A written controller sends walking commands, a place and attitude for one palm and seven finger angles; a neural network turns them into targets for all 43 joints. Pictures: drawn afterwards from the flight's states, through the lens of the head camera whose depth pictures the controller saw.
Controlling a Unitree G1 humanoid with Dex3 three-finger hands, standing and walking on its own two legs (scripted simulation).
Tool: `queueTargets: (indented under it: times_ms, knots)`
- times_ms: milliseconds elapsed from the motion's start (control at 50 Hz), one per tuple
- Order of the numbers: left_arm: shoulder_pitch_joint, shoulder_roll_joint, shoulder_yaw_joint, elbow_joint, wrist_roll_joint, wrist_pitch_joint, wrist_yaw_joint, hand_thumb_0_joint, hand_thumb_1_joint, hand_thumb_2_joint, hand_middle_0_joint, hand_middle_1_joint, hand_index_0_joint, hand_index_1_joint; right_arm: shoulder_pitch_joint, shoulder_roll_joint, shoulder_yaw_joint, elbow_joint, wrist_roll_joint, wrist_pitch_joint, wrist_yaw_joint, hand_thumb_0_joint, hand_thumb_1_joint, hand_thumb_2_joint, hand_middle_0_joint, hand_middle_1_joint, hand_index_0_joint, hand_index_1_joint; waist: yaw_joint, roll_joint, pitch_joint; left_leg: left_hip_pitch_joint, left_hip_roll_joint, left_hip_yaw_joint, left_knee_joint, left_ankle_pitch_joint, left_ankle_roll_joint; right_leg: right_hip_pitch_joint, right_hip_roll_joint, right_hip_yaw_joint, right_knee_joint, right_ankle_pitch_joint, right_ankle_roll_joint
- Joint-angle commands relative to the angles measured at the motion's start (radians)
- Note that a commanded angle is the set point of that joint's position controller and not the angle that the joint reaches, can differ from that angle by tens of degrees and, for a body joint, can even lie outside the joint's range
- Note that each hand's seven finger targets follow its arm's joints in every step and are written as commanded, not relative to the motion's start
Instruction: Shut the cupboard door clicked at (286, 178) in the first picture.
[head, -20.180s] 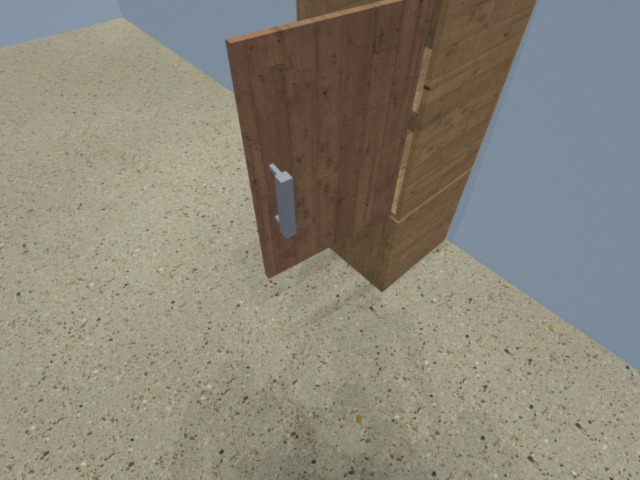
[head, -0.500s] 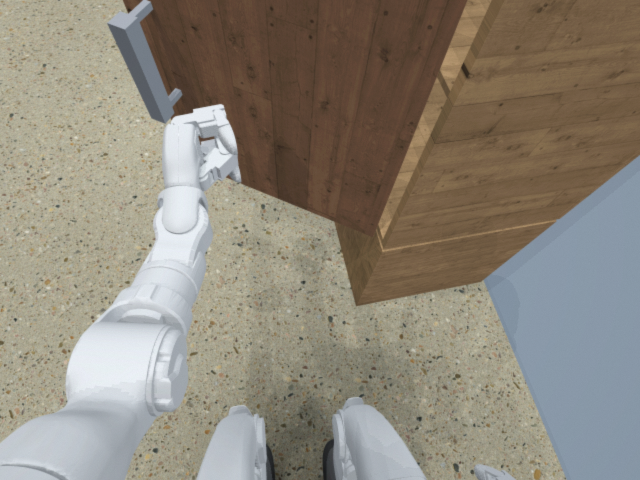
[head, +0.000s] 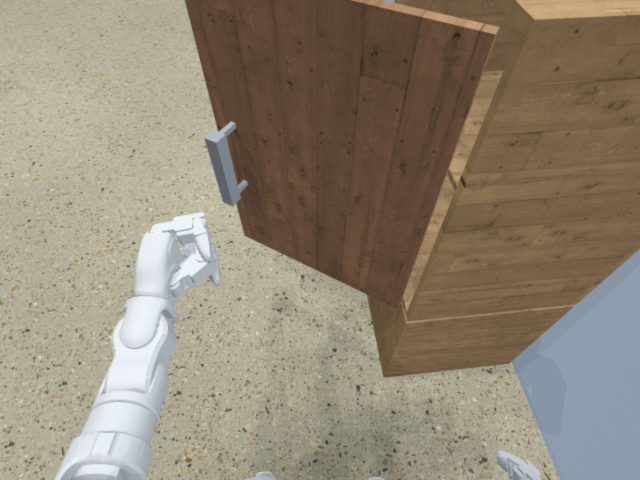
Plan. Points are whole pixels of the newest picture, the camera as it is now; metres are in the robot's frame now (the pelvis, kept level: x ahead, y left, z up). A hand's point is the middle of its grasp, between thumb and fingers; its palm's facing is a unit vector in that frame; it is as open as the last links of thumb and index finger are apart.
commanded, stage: draw the hand back to the body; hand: left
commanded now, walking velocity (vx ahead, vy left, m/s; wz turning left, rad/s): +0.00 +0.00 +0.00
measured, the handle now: (231, 164) +0.65 +0.17 -0.03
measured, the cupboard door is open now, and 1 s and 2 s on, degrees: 54 54 54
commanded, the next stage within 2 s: step back with the hand held close in 1.08 s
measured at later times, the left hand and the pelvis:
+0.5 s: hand (48, 313) +0.25 +0.25 +0.16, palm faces +0.31 -0.89 -0.33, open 4.6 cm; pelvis +0.03 +0.02 +0.05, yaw +1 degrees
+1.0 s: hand out of the picture +0.20 +0.28 +0.20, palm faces +0.46 -0.79 -0.40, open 7.3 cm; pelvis +0.01 +0.01 +0.05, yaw +1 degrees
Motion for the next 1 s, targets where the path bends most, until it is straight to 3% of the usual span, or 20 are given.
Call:
queueTargets:
  times_ms: [0,20,60,140,180,340,400,480,620,680,720,740,820,880,980]
  knots:
    - [-0.124,0.201,-0.003,-0.387,0.066,0.031,0.045,0.0,0.9,0.9,-1.135,-1.32,-1.135,-1.32,-0.096,-0.072,-0.033,-0.168,0.013,-0.021,-0.031,0.0,-0.9,-0.9,0.2,0.3,0.2,0.3,0.052,-0.022,-0.305,0.277,-0.01,-0.024,-0.196,0.276,0.014,0.3,-0.064,0.112,-0.2,0.397,0.048]
    - [-0.13,0.166,-0.022,-0.465,0.075,0.069,0.081,0.0,0.9,0.9,-1.107,-1.29,-1.107,-1.29,-0.128,-0.057,-0.024,-0.191,0.016,-0.008,-0.046,0.0,-0.9,-0.9,0.2,0.3,0.2,0.3,0.036,-0.015,-0.239,0.3,-0.007,-0.022,-0.228,0.277,0.016,0.294,-0.061,0.101,-0.232,0.4,0.054]
    - [-0.059,0.202,0.003,-0.527,0.094,0.127,0.13,0.0,0.9,0.9,-1.053,-1.23,-1.053,-1.23,-0.154,-0.066,-0.018,-0.189,0.012,0.002,-0.065,0.0,-0.9,-0.9,0.2,0.3,0.2,0.3,0.046,-0.013,-0.191,0.345,-0.002,-0.024,-0.272,0.284,0.017,0.329,-0.059,0.085,-0.271,0.388,0.05]
    - [0.054,0.189,-0.001,-0.639,0.107,0.2,0.168,0.0,0.9,0.9,-0.943,-1.11,-0.943,-1.11,-0.183,-0.053,-0.001,-0.184,0.006,-0.003,-0.087,0.0,-0.9,-0.9,0.2,0.3,0.2,0.3,0.05,-0.005,-0.139,0.467,0.009,-0.038,-0.349,0.384,0.017,0.402,-0.056,0.055,-0.328,0.439,0.039]
    - [0.101,0.177,-0.007,-0.677,0.109,0.228,0.172,0.0,0.9,0.9,-0.887,-1.05,-0.887,-1.05,-0.201,-0.05,0.01,-0.184,0.002,-0.011,-0.088,0.0,-0.9,-0.9,0.2,0.3,0.2,0.3,0.053,-0.014,-0.088,0.507,0.011,-0.042,-0.386,0.4,0.015,0.415,-0.052,0.045,-0.367,0.432,0.038]
    - [0.294,0.213,0.076,-0.859,0.117,0.279,0.187,0.0,0.9,0.9,-0.668,-0.81,-0.668,-0.81,-0.234,-0.045,0.027,-0.177,-0.019,-0.044,-0.075,0.0,-0.9,-0.9,0.2,0.3,0.2,0.3,0.076,0.031,-0.033,0.609,0.021,-0.053,-0.483,0.48,-0.001,0.512,-0.05,0.03,-0.461,0.434,0.031]
    - [0.372,0.244,0.127,-0.908,0.117,0.286,0.191,0.0,0.9,0.9,-0.585,-0.72,-0.585,-0.72,-0.241,-0.05,0.026,-0.171,-0.028,-0.057,-0.068,0.0,-0.9,-0.9,0.2,0.3,0.2,0.3,0.087,0.029,-0.003,0.61,0.021,-0.05,-0.495,0.497,-0.004,0.53,-0.05,0.031,-0.485,0.445,0.031]
    - [0.458,0.278,0.2,-1.019,0.117,0.278,0.199,0.0,0.9,0.9,-0.475,-0.6,-0.475,-0.6,-0.247,-0.042,0.022,-0.169,-0.031,-0.073,-0.059,0.0,-0.9,-0.9,0.2,0.3,0.2,0.3,0.098,0.048,-0.033,0.635,0.024,-0.052,-0.494,0.568,-0.011,0.561,-0.052,0.03,-0.484,0.478,0.033]
    - [0.613,0.339,0.33,-1.095,0.106,0.257,0.209,0.0,0.9,0.9,-0.282,-0.39,-0.282,-0.39,-0.254,-0.048,0.006,-0.153,-0.03,-0.103,-0.053,0.0,-0.9,-0.9,0.2,0.3,0.2,0.3,0.112,0.019,0.036,0.583,0.021,-0.045,-0.507,0.484,-0.007,0.552,-0.056,0.026,-0.505,0.42,0.038]
    - [0.674,0.375,0.401,-1.132,0.101,0.233,0.216,0.0,0.9,0.9,-0.2,-0.3,-0.2,-0.3,-0.251,-0.048,-0.005,-0.146,-0.029,-0.12,-0.055,0.0,-0.9,-0.9,0.2,0.3,0.2,0.3,0.121,0.033,0.016,0.581,0.018,-0.038,-0.502,0.451,-0.002,0.557,-0.057,0.031,-0.506,0.402,0.038]
    - [0.675,0.301,0.332,-1.054,0.103,0.238,0.207,0.0,0.9,0.9,-0.2,-0.3,-0.2,-0.3,-0.248,-0.054,-0.004,-0.131,-0.028,-0.124,-0.055,0.0,-0.9,-0.9,0.2,0.3,0.2,0.3,0.105,-0.002,0.109,0.555,0.019,-0.037,-0.514,0.392,0.001,0.506,-0.06,0.032,-0.522,0.348,0.041]
    - [0.653,0.29,0.314,-1.053,0.106,0.236,0.206,0.0,0.9,0.9,-0.2,-0.3,-0.2,-0.3,-0.244,-0.06,-0.009,-0.127,-0.027,-0.127,-0.055,0.0,-0.9,-0.9,0.2,0.3,0.2,0.3,0.098,0.009,0.119,0.558,0.02,-0.039,-0.517,0.374,0.002,0.493,-0.059,0.032,-0.524,0.325,0.04]
    - [0.596,0.317,0.322,-1.066,0.112,0.223,0.213,0.0,0.9,0.9,-0.2,-0.3,-0.2,-0.3,-0.242,-0.069,-0.016,-0.122,-0.03,-0.143,-0.064,0.0,-0.9,-0.9,0.2,0.3,0.2,0.3,0.102,-0.004,0.087,0.573,0.015,-0.041,-0.523,0.322,0.012,0.493,-0.062,0.04,-0.53,0.272,0.043]
    - [0.616,0.34,0.348,-1.087,0.113,0.211,0.219,0.0,0.9,0.9,-0.2,-0.3,-0.2,-0.3,-0.247,-0.061,-0.014,-0.122,-0.033,-0.155,-0.069,0.0,-0.9,-0.9,0.2,0.3,0.2,0.3,0.115,0.0,0.052,0.577,0.006,-0.032,-0.511,0.346,0.017,0.521,-0.064,0.045,-0.526,0.302,0.041]
    - [0.614,0.354,0.365,-1.116,0.114,0.2,0.222,0.0,0.9,0.9,-0.2,-0.3,-0.2,-0.3,-0.255,-0.049,-0.007,-0.115,-0.033,-0.169,-0.069,0.0,-0.9,-0.9,0.2,0.3,0.2,0.3,0.117,0.066,0.076,0.572,0.004,-0.03,-0.514,0.339,0.009,0.519,-0.062,0.051,-0.539,0.293,0.036]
